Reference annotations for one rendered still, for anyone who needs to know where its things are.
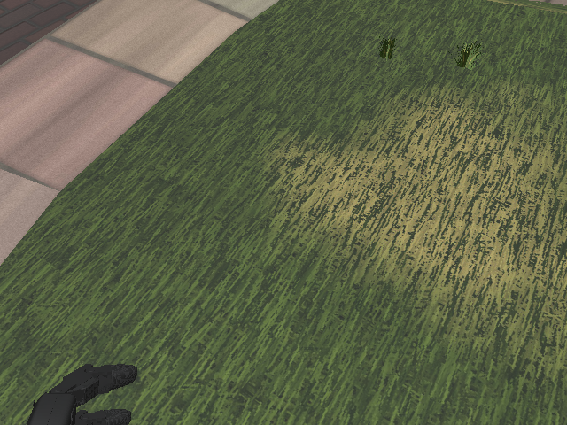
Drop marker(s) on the left robot hand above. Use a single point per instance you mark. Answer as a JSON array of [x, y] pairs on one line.
[[58, 407]]

